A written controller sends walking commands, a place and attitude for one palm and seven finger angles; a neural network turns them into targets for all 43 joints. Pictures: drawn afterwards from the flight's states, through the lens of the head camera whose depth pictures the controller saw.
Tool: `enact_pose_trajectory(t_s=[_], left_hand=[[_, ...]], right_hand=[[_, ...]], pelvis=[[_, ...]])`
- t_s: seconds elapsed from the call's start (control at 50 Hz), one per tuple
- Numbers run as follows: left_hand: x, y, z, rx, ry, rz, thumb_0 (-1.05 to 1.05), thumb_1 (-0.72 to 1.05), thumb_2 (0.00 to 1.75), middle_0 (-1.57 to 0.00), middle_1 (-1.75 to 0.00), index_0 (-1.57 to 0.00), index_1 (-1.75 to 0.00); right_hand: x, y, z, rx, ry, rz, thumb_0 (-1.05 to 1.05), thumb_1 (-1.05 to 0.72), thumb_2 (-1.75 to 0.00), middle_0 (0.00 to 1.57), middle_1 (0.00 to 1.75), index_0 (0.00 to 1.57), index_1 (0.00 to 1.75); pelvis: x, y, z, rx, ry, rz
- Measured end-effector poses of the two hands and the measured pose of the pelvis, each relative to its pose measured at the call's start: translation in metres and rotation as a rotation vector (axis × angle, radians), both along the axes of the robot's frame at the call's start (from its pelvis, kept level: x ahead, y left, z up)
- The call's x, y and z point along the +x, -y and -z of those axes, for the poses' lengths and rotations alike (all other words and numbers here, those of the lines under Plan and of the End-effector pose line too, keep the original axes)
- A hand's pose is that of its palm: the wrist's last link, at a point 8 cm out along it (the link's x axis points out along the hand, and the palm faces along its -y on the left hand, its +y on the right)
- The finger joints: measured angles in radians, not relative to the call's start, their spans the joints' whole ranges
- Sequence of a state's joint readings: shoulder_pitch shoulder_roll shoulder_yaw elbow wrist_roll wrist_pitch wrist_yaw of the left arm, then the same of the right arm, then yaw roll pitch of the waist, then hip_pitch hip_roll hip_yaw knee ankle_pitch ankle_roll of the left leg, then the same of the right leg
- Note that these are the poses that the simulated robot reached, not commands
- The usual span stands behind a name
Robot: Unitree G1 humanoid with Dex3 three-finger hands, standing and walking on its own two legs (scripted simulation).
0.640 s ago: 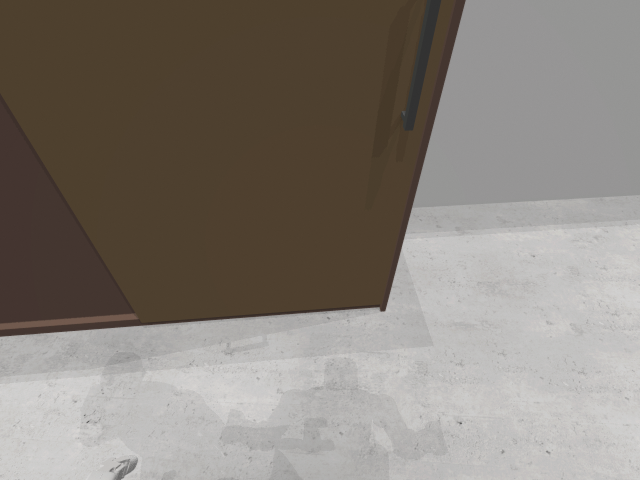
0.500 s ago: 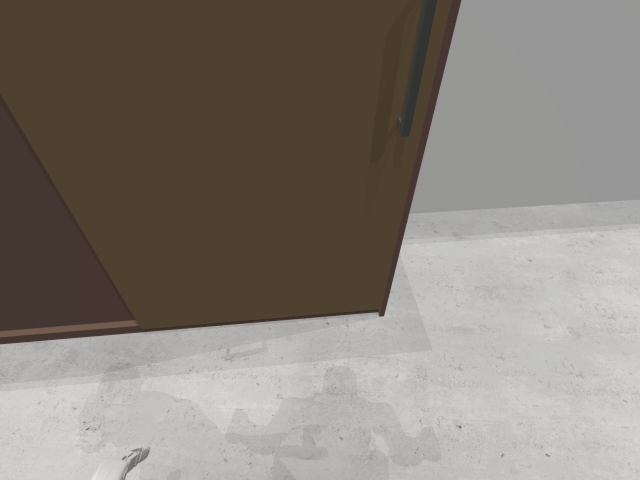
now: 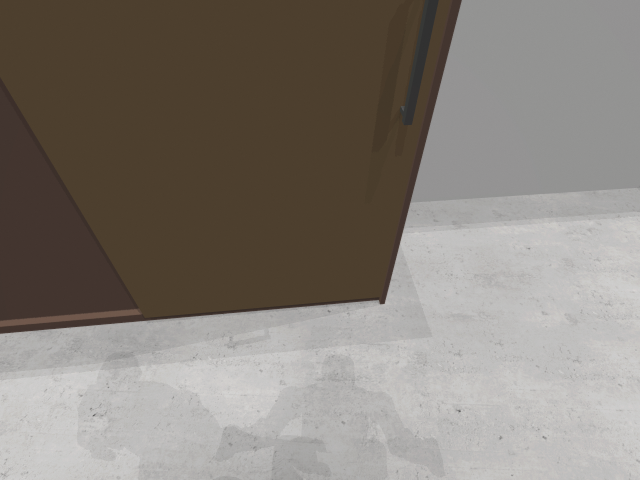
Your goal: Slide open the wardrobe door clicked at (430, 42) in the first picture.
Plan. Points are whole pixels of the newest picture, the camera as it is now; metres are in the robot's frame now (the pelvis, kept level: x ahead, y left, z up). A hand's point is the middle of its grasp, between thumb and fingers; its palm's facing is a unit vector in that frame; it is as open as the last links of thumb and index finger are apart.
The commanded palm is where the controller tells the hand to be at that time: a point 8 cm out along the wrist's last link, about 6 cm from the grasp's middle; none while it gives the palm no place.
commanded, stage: stand and wait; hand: right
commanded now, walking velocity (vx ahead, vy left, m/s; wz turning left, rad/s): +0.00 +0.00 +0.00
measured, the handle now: (417, 51) +0.84 -0.14 +0.17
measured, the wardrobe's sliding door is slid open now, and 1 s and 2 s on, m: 0.00 0.00 0.00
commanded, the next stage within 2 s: look at it before walking up in 0.32 s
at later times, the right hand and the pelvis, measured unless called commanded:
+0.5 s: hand out of the picture +0.08 -0.24 -0.16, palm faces -0.03 +0.94 -0.33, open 7.4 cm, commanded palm none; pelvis +0.01 +0.01 +0.00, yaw +0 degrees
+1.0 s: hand out of the picture +0.09 -0.24 -0.15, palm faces -0.02 +0.94 -0.33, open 7.4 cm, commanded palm none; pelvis +0.02 +0.01 +0.00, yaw +0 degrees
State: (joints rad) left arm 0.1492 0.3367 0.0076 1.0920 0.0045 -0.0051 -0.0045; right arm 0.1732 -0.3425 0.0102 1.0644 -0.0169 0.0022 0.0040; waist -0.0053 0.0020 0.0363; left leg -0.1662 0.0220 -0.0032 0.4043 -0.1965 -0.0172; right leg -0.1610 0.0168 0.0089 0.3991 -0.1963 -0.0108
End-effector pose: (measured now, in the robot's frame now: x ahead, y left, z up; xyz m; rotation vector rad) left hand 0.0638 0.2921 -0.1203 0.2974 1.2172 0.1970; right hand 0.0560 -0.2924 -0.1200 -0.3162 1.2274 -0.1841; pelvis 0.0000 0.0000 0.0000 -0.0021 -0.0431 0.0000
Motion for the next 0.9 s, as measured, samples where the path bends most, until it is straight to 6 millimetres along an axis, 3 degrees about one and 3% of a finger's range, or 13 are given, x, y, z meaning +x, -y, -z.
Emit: enact_pose_trajectory(t_s=[0.3, 0.9], left_hand=[[-0.004, -0.003, 0.002, -0.01, -0.015, -0.003, 0.01, 0.91, 0.9, -0.2, -0.3, -0.2, -0.3], [0.035, -0.004, -0.005, 0.001, 0.035, 0.02, 0.01, 0.91, 0.9, -0.2, -0.3, -0.2, -0.3]], right_hand=[[0.009, -0.007, -0.002, 0.002, 0.016, -0.008, 0.01, -0.9, -0.89, 0.21, 0.3, 0.2, 0.3], [0.03, -0.009, -0.004, 0.005, 0.032, -0.005, 0.01, -0.9, -0.89, 0.21, 0.3, 0.2, 0.3]], pelvis=[[-0.001, -0.005, -0.001, -0.001, -0.011, 0.002], [0.016, -0.007, -0.003, 0.002, -0.012, 0.003]])
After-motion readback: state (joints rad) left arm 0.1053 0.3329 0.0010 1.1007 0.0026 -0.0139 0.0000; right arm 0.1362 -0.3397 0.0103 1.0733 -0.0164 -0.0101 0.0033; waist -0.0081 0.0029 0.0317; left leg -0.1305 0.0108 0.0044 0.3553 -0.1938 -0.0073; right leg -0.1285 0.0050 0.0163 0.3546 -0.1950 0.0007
